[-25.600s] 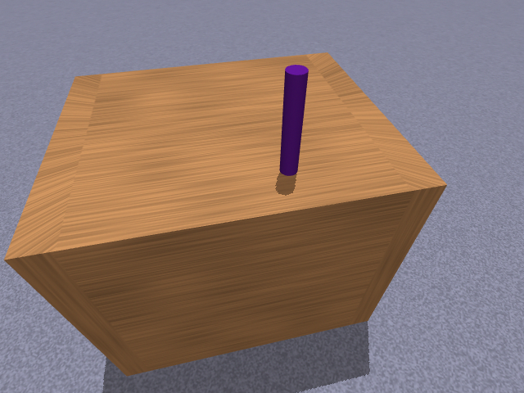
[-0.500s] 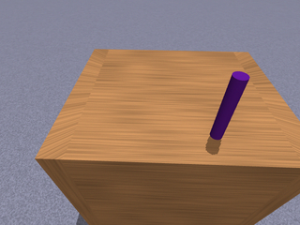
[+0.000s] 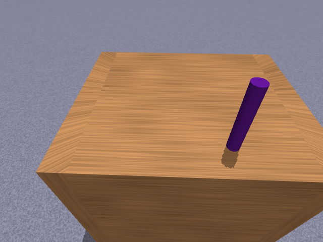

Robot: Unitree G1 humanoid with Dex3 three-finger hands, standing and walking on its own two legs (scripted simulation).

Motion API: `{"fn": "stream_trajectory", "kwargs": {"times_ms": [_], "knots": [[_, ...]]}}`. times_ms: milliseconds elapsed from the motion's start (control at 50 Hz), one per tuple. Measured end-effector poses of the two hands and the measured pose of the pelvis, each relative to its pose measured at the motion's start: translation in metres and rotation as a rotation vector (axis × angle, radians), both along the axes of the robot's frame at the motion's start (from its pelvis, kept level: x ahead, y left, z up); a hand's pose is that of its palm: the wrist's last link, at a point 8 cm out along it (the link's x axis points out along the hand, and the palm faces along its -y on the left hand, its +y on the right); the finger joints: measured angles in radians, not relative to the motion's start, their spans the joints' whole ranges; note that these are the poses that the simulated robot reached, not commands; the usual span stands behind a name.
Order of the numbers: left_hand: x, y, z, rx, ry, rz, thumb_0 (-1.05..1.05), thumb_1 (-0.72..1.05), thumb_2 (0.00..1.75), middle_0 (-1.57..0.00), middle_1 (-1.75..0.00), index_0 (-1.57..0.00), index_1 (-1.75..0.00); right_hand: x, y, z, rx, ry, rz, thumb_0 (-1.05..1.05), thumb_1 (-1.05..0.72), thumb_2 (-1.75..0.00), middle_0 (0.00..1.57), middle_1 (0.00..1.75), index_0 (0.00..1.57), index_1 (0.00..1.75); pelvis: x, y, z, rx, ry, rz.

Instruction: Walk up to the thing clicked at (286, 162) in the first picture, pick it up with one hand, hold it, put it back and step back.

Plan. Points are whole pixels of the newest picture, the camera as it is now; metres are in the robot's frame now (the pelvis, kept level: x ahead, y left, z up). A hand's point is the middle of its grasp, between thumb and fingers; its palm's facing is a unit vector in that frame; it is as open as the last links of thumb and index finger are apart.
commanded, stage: home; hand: right
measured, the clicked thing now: (244, 119) +0.44 -0.21 +0.09
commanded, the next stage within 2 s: stand in 0.22 s
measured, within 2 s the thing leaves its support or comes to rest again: neither
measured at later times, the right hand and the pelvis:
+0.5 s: hand out of the picture +0.06 -0.26 -0.16, palm faces -0.04 +0.94 -0.35, open 15.8 cm; pelvis +0.00 +0.00 +0.00, yaw +0 degrees
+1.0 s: hand out of the picture +0.07 -0.26 -0.16, palm faces -0.04 +0.94 -0.34, open 7.5 cm; pelvis +0.01 +0.00 +0.00, yaw +0 degrees
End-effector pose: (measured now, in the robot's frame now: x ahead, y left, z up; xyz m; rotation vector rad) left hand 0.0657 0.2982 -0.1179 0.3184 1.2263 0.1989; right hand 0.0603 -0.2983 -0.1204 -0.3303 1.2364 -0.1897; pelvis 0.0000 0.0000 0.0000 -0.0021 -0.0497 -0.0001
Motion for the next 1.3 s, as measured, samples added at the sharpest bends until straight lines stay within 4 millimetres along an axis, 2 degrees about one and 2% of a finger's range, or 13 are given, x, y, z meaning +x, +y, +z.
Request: {"fn": "stream_trajectory", "kwargs": {"times_ms": [420,520,660,760,840,1000,1300], "knots": [[-0.004,-0.001,0.000,0.001,0.008,0.009,0.00,0.90,0.90,-0.20,-0.29,-0.20,-0.30,-0.001,-0.002,-0.001,0.002,0.004,0.002,-0.01,0.46,-0.11,0.10,0.10,0.09,0.10,0.000,-0.002,0.000,0.001,0.000,0.000],[-0.004,-0.001,0.000,0.001,0.012,0.010,0.00,0.90,0.90,-0.20,-0.30,-0.20,-0.30,-0.002,-0.002,-0.001,0.002,0.008,0.001,-0.01,0.26,-0.31,0.15,0.20,0.15,0.19,0.000,-0.003,0.000,0.000,0.003,-0.001],[-0.003,-0.001,-0.001,-0.001,0.017,0.011,0.00,0.90,0.90,-0.20,-0.30,-0.20,-0.30,-0.002,-0.002,-0.001,0.002,0.016,0.000,0.00,-0.20,-0.68,0.19,0.27,0.19,0.27,0.002,-0.002,0.000,0.001,0.007,-0.002],[-0.001,-0.001,0.000,0.001,0.020,0.010,0.00,0.90,0.90,-0.20,-0.30,-0.20,-0.30,-0.001,-0.001,-0.002,0.004,0.019,-0.001,0.00,-0.55,-0.81,0.20,0.29,0.19,0.29,0.003,-0.002,0.000,0.002,0.009,-0.004],[0.001,-0.001,0.000,0.002,0.018,0.007,0.00,0.90,0.90,-0.20,-0.30,-0.20,-0.30,0.001,-0.001,-0.003,0.007,0.019,-0.003,0.00,-0.73,-0.86,0.20,0.30,0.20,0.29,0.005,-0.002,0.000,0.002,0.011,-0.003],[0.008,-0.002,0.001,0.001,0.012,0.006,0.00,0.90,0.90,-0.20,-0.30,-0.20,-0.30,0.006,-0.001,-0.003,0.008,0.015,-0.003,0.00,-0.87,-0.89,0.20,0.30,0.20,0.30,0.008,-0.003,0.000,0.002,0.013,-0.003],[0.014,-0.003,0.001,0.001,0.001,0.004,0.00,0.90,0.90,-0.20,-0.30,-0.20,-0.30,0.013,-0.001,-0.002,0.007,0.003,-0.002,0.00,-0.91,-0.89,0.20,0.30,0.20,0.30,0.011,-0.003,0.000,0.000,0.013,-0.002]]}}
